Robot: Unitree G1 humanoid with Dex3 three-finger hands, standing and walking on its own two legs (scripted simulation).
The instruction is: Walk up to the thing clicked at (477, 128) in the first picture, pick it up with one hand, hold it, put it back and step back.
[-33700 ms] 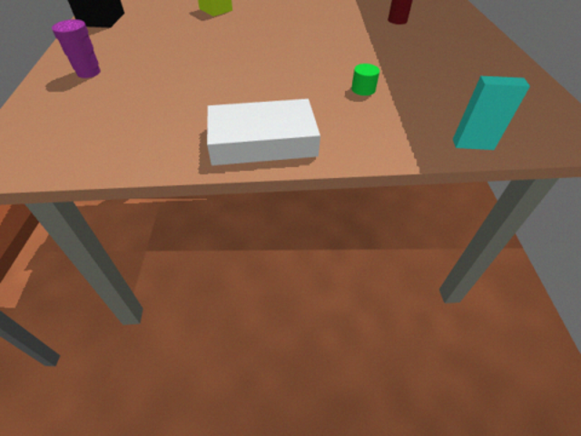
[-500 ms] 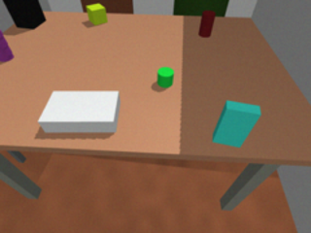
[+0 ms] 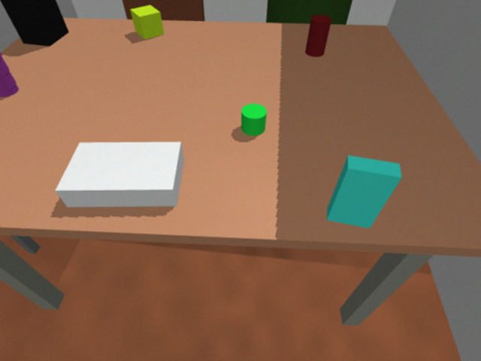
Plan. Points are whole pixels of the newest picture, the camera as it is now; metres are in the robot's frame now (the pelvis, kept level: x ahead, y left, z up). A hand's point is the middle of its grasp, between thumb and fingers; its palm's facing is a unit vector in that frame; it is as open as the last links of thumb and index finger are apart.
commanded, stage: stand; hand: right
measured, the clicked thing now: (359, 194) +0.39 -0.20 +0.05
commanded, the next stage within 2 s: step back in 1.48 s
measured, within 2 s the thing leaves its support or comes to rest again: neither
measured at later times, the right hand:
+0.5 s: hand out of the picture +0.07 -0.25 -0.16, palm faces -0.03 +0.94 -0.34, open 7.4 cm
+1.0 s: hand out of the picture +0.08 -0.25 -0.16, palm faces -0.03 +0.94 -0.34, open 7.4 cm
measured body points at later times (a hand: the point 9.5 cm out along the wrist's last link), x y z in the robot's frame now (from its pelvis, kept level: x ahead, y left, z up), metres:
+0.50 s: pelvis +0.00 +0.00 +0.00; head +0.02 +0.00 +0.45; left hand +0.07 +0.30 -0.13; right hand +0.07 -0.30 -0.13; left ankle +0.00 +0.13 -0.75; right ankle +0.00 -0.14 -0.75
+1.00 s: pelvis +0.01 +0.01 +0.00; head +0.02 +0.00 +0.45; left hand +0.08 +0.31 -0.13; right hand +0.08 -0.29 -0.13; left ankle +0.00 +0.13 -0.75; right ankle +0.00 -0.14 -0.75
